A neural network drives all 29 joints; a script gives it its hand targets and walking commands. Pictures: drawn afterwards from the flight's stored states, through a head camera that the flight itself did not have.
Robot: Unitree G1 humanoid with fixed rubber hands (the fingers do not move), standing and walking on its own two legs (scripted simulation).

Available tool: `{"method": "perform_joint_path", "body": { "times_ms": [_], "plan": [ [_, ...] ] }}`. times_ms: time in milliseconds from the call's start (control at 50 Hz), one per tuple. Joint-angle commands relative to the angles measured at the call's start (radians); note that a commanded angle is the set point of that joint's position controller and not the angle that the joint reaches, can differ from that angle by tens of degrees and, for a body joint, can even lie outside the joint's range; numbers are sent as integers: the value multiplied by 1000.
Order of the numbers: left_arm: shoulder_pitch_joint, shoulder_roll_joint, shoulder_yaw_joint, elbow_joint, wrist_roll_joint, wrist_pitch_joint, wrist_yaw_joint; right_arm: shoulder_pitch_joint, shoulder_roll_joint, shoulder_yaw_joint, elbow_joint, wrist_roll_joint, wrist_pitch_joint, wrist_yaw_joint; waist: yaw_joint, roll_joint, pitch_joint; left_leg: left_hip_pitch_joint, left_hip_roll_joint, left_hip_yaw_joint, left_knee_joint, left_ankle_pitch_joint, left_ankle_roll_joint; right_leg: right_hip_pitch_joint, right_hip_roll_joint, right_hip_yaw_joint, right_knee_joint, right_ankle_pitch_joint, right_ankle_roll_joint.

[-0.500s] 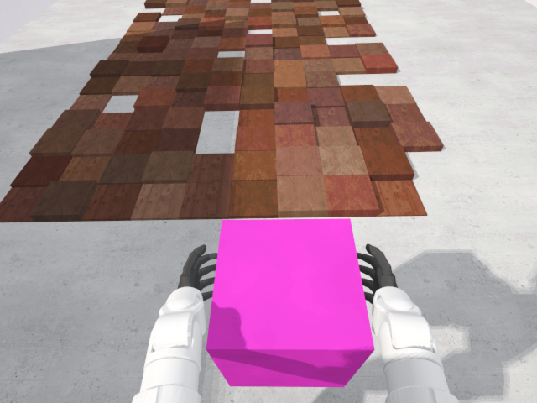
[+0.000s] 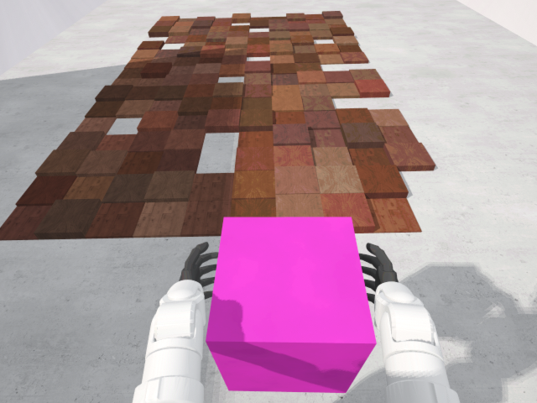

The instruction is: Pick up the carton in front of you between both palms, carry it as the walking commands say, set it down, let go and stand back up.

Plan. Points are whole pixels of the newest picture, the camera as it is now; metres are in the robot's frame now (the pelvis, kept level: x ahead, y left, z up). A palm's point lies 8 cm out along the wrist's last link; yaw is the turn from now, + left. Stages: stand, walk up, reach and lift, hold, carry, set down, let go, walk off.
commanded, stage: reach and lift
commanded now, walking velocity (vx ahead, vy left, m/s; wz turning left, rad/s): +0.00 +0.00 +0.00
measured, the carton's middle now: (287, 308) +0.31 +0.00 -0.05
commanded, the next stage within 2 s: hold in 0.62 s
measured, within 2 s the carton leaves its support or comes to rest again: neither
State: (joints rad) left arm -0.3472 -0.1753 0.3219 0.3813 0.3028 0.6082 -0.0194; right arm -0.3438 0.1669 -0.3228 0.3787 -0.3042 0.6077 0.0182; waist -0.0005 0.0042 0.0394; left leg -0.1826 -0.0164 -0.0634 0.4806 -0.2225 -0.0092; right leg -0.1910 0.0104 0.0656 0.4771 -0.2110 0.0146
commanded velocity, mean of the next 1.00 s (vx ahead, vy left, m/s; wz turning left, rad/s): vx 0.00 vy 0.00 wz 0.00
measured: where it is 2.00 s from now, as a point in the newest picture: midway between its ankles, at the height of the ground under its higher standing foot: outside the picture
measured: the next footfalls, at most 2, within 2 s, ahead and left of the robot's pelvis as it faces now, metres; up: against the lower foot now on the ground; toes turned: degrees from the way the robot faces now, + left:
right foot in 1.88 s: +0.19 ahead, -0.09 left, +0.00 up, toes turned -9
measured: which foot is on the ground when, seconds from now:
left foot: down 0.00-1.00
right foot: down 0.00-1.00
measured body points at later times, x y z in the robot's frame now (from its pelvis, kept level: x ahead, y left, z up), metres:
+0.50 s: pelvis +0.02 +0.00 +0.01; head +0.00 +0.00 +0.46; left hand +0.32 +0.15 +0.03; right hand +0.32 -0.15 +0.03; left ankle +0.03 +0.13 -0.74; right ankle +0.04 -0.13 -0.74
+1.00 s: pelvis +0.01 +0.00 +0.01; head -0.03 +0.00 +0.45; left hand +0.31 +0.15 +0.05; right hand +0.31 -0.15 +0.04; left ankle +0.03 +0.13 -0.74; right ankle +0.04 -0.13 -0.74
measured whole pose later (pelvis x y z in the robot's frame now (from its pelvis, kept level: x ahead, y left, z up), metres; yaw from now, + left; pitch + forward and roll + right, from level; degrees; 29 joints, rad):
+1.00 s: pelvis +0.01 +0.00 +0.01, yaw +0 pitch -8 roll +0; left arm -0.26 -0.15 0.21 0.21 0.26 0.77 -0.01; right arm -0.26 0.15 -0.22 0.21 -0.27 0.76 0.00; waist 0.00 0.00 0.05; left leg -0.04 -0.01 -0.06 0.38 -0.19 -0.01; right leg -0.06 0.01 0.07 0.38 -0.18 0.01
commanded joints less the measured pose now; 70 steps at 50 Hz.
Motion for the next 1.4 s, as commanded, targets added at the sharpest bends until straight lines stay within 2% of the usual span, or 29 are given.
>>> {"method": "perform_joint_path", "body": {
  "times_ms": [0,320,440,580,700,760,840,1040,1160,1380],
  "plan": [
    [-545,-957,-565,10,-219,-23,-235,-554,950,572,2,224,-24,243,-1,-3,-301,65,-73,2,-102,46,12,99,83,-11,-88,36,-19],
    [-389,-908,-608,-118,-246,14,-224,-392,931,613,-117,253,17,219,4,-8,-310,146,-83,-6,-133,246,6,181,86,5,-127,248,-3],
    [-360,-897,-625,-159,-259,29,-221,-360,924,629,-155,264,31,214,3,-6,-300,160,-86,-8,-142,273,3,197,87,9,-135,275,-1],
    [-360,-893,-633,-183,-266,46,-218,-362,912,637,-180,272,47,212,2,-4,-281,161,-85,-9,-147,256,2,194,89,7,-139,249,-2],
    [-328,-892,-705,-287,-311,86,-204,-332,896,707,-290,312,86,204,-2,-3,-326,212,-81,-18,-160,334,-3,238,89,12,-150,315,1],
    [-296,-853,-668,-271,-287,118,-194,-304,852,673,-274,292,117,198,-1,-2,-235,187,-78,-13,-181,252,-2,211,86,9,-168,230,-4],
    [-338,-846,-633,-237,-269,129,-200,-351,843,642,-240,279,126,207,3,0,-166,148,-73,-4,-189,118,3,172,84,-2,-174,105,-12],
    [-451,-884,-643,-203,-278,114,-213,-462,886,653,-210,285,112,218,3,-2,-224,138,-71,-1,-165,61,9,167,80,-4,-152,53,-13],
    [-459,-880,-629,-178,-267,114,-217,-466,890,640,-185,276,113,216,3,-7,-219,136,-72,2,-167,58,10,172,77,-5,-157,54,-10],
    [-406,-868,-640,-219,-272,116,-213,-412,889,651,-221,285,119,209,4,-7,-240,165,-77,-2,-168,156,6,204,79,-1,-160,161,-5]
  ]
}}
